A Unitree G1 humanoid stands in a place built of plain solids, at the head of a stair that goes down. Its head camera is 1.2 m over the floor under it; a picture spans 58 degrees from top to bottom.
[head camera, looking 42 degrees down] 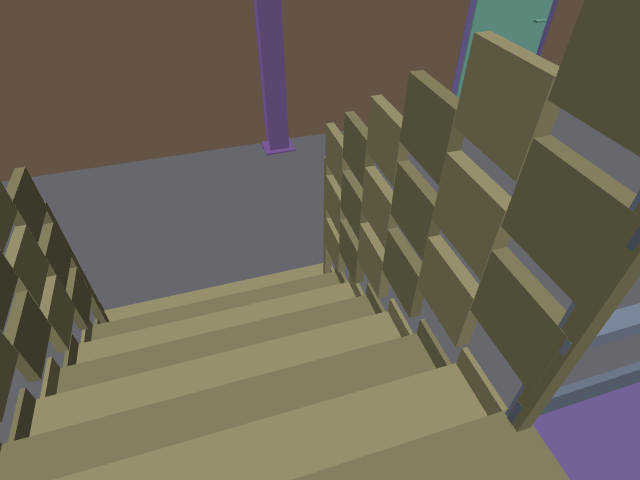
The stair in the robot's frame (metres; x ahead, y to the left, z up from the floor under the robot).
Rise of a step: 0.16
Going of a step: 0.26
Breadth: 1.62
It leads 17 degrees to the left of straight ahead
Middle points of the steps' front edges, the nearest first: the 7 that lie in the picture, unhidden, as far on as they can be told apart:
0.63 0.27 -0.16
0.88 0.35 -0.33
1.12 0.42 -0.49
1.37 0.50 -0.65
1.62 0.57 -0.82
1.87 0.65 -0.98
2.12 0.73 -1.15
